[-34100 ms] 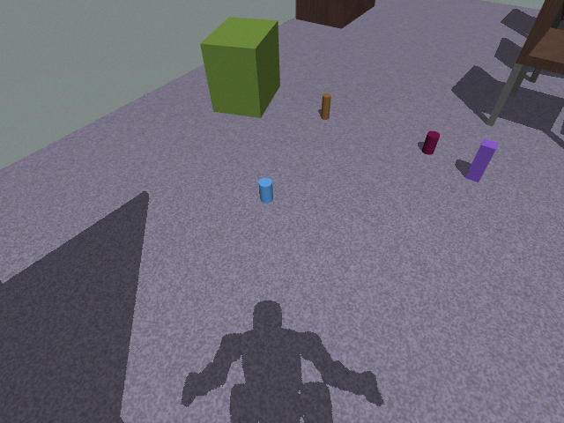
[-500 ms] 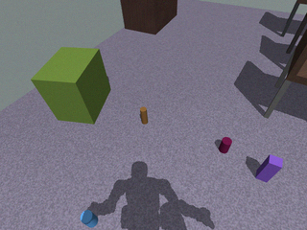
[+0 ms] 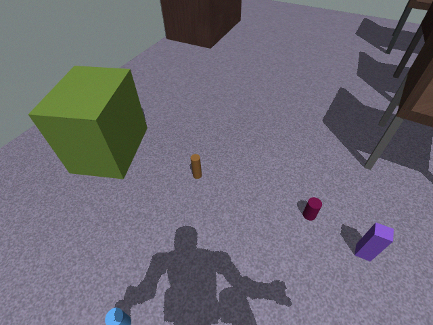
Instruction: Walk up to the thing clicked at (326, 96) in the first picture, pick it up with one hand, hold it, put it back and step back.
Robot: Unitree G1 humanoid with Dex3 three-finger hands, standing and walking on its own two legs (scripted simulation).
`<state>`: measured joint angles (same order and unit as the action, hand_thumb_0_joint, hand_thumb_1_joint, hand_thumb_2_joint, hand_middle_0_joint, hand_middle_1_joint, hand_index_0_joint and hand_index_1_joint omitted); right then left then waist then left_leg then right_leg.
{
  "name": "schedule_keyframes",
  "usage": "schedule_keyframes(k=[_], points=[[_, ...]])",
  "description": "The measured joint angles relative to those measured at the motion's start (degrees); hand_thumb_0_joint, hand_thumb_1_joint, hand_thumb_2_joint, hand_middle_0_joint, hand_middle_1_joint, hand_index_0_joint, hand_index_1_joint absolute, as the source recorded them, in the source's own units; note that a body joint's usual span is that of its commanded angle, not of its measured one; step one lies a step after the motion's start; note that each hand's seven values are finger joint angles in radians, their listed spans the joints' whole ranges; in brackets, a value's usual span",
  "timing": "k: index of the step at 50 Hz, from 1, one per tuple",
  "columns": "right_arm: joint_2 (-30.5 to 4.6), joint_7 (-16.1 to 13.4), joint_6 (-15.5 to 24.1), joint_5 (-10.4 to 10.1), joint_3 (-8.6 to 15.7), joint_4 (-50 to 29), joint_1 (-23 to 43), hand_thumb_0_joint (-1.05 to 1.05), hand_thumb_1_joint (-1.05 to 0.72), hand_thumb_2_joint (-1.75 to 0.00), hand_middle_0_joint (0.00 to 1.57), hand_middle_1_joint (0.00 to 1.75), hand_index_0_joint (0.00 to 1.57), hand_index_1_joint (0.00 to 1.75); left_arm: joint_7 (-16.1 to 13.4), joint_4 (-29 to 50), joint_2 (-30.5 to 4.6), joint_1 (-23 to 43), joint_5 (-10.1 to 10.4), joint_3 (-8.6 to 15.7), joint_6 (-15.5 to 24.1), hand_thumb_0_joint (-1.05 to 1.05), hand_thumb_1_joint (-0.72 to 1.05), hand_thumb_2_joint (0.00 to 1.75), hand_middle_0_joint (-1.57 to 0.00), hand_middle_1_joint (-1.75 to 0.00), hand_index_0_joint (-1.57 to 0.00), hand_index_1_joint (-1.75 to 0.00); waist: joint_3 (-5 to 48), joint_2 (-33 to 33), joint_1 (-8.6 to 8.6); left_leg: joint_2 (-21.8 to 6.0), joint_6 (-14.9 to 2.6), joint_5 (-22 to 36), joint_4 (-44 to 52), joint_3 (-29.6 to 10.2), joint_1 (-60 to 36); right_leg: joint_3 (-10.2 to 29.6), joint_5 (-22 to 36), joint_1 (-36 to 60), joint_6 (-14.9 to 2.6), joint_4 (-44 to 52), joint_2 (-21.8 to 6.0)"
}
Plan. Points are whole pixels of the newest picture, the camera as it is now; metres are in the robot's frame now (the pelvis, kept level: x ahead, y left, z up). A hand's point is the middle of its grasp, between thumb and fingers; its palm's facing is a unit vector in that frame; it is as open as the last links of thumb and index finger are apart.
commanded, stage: step back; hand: left
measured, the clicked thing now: (196, 166) +1.03 +0.17 -0.68
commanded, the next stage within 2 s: stand in 0.30 s
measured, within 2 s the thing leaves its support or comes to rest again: neither
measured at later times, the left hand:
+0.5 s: hand out of the picture +0.12 +0.25 -0.13, palm faces -0.05 -0.94 -0.34, open 7.4 cm
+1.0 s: hand out of the picture +0.11 +0.24 -0.13, palm faces -0.05 -0.94 -0.35, open 7.4 cm
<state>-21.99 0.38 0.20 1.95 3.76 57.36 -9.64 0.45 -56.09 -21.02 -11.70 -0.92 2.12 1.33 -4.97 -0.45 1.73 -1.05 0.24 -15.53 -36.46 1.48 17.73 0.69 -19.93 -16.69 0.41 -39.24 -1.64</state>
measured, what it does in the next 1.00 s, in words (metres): stands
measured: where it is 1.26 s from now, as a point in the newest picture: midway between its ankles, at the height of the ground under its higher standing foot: outside the picture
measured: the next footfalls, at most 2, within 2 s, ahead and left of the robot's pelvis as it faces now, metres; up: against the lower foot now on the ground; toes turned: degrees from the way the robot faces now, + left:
none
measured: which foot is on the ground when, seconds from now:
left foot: down 0.00-1.00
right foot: down 0.00-1.00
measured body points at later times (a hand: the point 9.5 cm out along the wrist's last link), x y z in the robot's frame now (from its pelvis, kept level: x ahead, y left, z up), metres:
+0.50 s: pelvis +0.02 +0.00 +0.02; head +0.03 +0.00 +0.47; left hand +0.12 +0.30 -0.10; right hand +0.12 -0.29 -0.11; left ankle +0.04 +0.13 -0.72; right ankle +0.01 -0.13 -0.72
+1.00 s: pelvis +0.03 -0.01 +0.03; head +0.04 -0.02 +0.48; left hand +0.11 +0.29 -0.10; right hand +0.09 -0.31 -0.11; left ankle +0.04 +0.13 -0.72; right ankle +0.01 -0.13 -0.72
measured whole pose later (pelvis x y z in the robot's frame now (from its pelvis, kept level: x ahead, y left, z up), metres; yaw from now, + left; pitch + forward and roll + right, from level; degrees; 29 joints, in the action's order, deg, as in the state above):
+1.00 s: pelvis +0.03 -0.01 +0.03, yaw -1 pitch -2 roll +0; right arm -20.1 0.9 0.4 0.3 0.9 66.6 -5.5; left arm 0.6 -65.8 -19.9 -5.4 -0.3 0.3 1.2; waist -2.8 0.6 -0.7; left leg -2.5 1.7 -9.1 -18.2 2.2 7.5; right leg 1.3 -11.5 -6.1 0.2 -19.3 0.1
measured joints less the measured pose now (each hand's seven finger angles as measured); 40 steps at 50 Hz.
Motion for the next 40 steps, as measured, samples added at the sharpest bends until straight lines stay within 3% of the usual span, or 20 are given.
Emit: schedule_keyframes(k=[3,8,17,27,40], points=[[1.12,0.26,-0.05,-0.21,-0.92,0.67,1.27,0.01,-0.90,-0.90,0.20,0.30,0.21,0.30,-0.29,-1.01,-0.53,1.04,0.43,-0.14,-0.59,0.01,0.90,0.90,-0.20,-0.30,-0.20,-0.30,0.20,-0.24,-0.21,-0.60,-0.23,-1.57,-0.51,0.55,-0.09,0.87,-1.20,0.61,-0.99,1.04,0.91],[2.84,0.15,-0.09,-1.01,-2.00,1.70,3.80,0.01,-0.90,-0.90,0.20,0.30,0.21,0.30,-0.41,-2.50,-1.19,2.82,0.65,-0.13,-0.06,0.01,0.90,0.90,-0.20,-0.30,-0.20,-0.30,0.10,-0.25,-0.36,-1.40,-0.05,-1.75,0.75,0.98,-1.43,1.22,1.62,2.66,0.72,4.74,1.51],[3.22,0.29,-0.06,-1.70,-2.46,3.76,8.01,0.01,-0.90,-0.90,0.21,0.30,0.21,0.30,-0.34,-4.79,-0.27,6.05,0.64,-1.12,-0.06,0.01,0.90,0.90,-0.20,-0.30,-0.20,-0.30,0.63,0.60,-0.74,-1.07,-0.04,0.95,6.60,1.90,-4.65,2.00,4.05,5.17,0.89,9.68,1.21],[2.34,0.81,0.46,-1.79,-2.37,7.08,7.13,0.01,-0.90,-0.90,0.20,0.30,0.21,0.30,0.25,-8.03,1.44,6.94,0.63,-2.30,0.18,0.01,0.90,0.90,-0.20,-0.30,-0.20,-0.30,1.60,0.92,-1.81,-0.60,0.43,5.44,15.33,1.43,-9.15,1.33,7.59,9.30,0.68,17.13,0.84],[1.75,0.66,0.24,-1.66,-2.36,9.49,4.39,0.01,-0.90,-0.90,0.20,0.30,0.21,0.30,0.22,-9.76,1.30,6.22,0.54,-1.88,0.04,0.01,0.90,0.90,-0.20,-0.30,-0.20,-0.30,1.60,0.84,-2.50,-1.15,1.16,6.81,18.21,0.99,-10.26,0.84,8.69,10.37,0.03,19.71,1.43]])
